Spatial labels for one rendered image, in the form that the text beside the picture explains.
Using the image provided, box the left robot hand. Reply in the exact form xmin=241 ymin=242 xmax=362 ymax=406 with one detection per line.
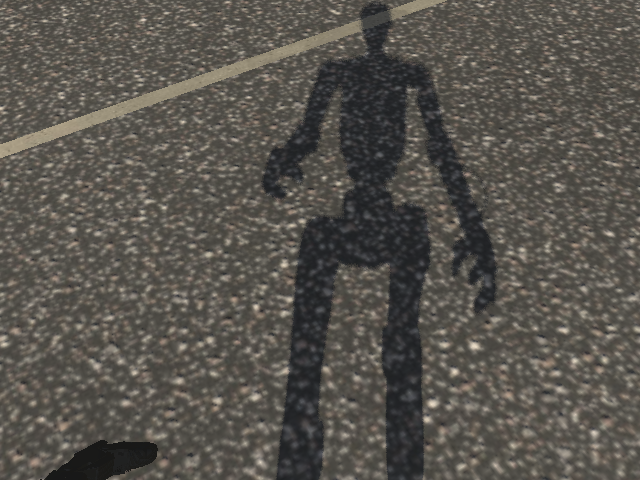
xmin=40 ymin=440 xmax=158 ymax=480

